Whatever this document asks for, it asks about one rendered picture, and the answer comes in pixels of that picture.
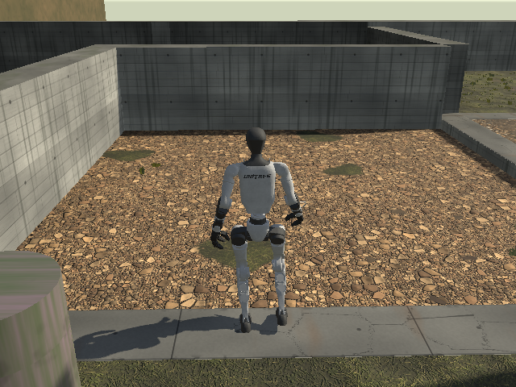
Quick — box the robot right forearm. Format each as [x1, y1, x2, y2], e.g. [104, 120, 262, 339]
[289, 193, 302, 217]

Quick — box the robot head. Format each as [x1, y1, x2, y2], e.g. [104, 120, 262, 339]
[243, 127, 270, 166]

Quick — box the robot left thigh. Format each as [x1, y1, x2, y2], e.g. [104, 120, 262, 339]
[231, 225, 250, 281]

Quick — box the left robot hand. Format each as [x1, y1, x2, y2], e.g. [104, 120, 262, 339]
[210, 230, 230, 249]

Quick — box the robot left forearm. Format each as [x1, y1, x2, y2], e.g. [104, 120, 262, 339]
[212, 197, 227, 232]

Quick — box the right robot upper arm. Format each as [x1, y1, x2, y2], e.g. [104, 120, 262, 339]
[273, 162, 298, 206]

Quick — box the right robot hand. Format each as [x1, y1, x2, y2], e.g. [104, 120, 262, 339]
[285, 213, 304, 227]

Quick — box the left robot upper arm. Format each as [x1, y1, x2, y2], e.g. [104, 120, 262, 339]
[219, 163, 240, 209]

